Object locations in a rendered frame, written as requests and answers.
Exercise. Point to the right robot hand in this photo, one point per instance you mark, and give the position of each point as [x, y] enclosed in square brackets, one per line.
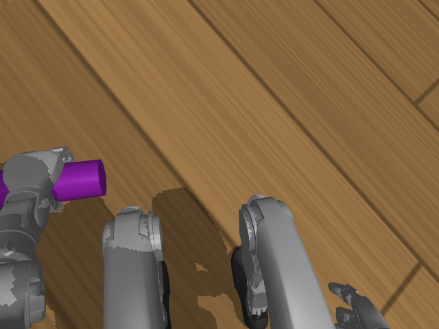
[364, 315]

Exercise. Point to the bottle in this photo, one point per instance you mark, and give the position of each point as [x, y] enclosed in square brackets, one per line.
[79, 180]

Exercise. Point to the left robot arm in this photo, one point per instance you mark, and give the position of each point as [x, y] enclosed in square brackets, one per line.
[23, 217]

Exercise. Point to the left robot hand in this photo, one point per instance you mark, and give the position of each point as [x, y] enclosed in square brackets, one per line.
[37, 169]

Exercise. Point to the right robot foot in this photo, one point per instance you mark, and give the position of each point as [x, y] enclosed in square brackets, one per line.
[240, 282]

